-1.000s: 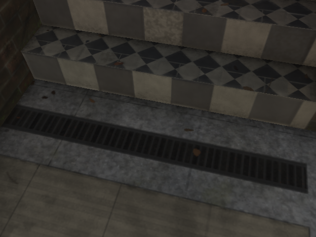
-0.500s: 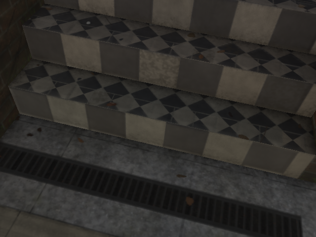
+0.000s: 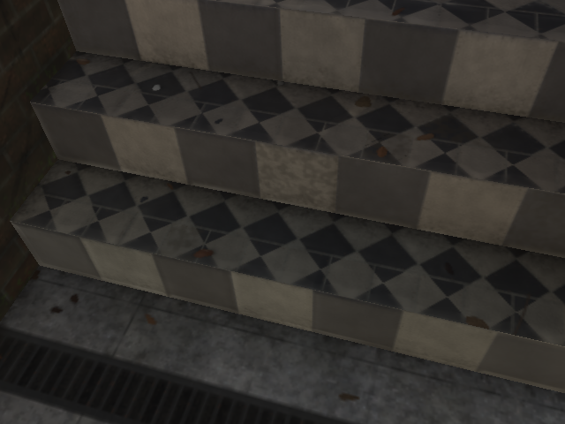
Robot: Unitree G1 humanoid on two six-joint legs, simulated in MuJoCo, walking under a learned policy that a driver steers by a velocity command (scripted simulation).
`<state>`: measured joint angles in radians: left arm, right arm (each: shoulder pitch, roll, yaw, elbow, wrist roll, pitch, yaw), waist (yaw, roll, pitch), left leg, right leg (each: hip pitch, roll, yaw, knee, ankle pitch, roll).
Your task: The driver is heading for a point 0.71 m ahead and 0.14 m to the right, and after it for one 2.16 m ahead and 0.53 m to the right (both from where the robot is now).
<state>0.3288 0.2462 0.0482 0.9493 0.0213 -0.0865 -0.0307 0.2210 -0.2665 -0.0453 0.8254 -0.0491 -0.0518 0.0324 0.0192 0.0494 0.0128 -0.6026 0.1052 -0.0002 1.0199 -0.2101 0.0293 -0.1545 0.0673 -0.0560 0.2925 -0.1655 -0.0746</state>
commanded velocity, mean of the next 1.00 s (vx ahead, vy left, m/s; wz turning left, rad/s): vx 0.50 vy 0.00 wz -0.29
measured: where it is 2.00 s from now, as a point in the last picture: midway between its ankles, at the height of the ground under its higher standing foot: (422, 180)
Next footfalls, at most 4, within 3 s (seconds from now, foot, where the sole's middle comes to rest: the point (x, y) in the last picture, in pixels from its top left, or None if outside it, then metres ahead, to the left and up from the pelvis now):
0.26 left None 0.30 0.12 -0.78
0.76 right None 0.48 -0.07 -0.78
1.36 left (318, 250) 0.84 -0.02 -0.58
1.92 right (514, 152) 0.96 -0.45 -0.37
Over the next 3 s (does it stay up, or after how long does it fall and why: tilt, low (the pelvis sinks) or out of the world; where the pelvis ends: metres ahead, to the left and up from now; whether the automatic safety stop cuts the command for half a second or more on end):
stays up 1.32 -0.50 0.73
